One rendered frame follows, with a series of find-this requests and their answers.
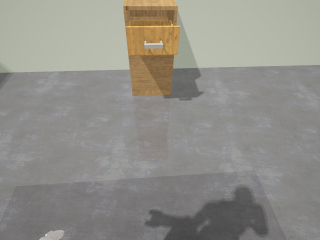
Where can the cabinet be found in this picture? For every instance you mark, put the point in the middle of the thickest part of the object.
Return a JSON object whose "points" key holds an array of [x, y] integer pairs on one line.
{"points": [[151, 75]]}

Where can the handle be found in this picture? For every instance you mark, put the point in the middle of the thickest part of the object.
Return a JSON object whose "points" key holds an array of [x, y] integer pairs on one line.
{"points": [[153, 45]]}

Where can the drawer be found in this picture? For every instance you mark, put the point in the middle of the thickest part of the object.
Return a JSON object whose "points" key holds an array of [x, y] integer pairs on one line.
{"points": [[152, 31]]}

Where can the left robot hand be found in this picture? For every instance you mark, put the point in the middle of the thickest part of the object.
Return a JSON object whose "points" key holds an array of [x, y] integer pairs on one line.
{"points": [[53, 235]]}

